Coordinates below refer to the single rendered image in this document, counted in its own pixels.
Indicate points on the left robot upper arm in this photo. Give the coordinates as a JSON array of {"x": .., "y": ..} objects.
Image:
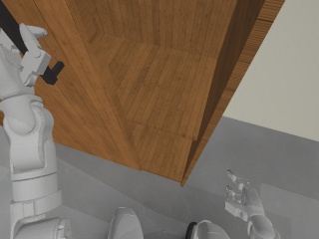
[{"x": 52, "y": 228}]

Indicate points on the right robot forearm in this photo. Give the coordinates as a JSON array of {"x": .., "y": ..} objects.
[{"x": 260, "y": 227}]

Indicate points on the left robot forearm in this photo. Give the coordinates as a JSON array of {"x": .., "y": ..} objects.
[{"x": 33, "y": 160}]

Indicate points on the handle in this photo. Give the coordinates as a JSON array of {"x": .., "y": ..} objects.
[{"x": 12, "y": 29}]

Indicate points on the robot left hand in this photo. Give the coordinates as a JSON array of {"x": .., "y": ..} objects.
[{"x": 35, "y": 62}]

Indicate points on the robot right thigh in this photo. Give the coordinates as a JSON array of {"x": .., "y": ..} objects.
[{"x": 207, "y": 230}]

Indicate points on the robot right hand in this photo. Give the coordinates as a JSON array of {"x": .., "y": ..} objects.
[{"x": 244, "y": 203}]

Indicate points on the robot left thigh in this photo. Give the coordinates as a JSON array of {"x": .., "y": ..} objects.
[{"x": 125, "y": 225}]

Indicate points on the robot thigh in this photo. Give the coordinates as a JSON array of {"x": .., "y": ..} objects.
[
  {"x": 125, "y": 225},
  {"x": 207, "y": 230}
]

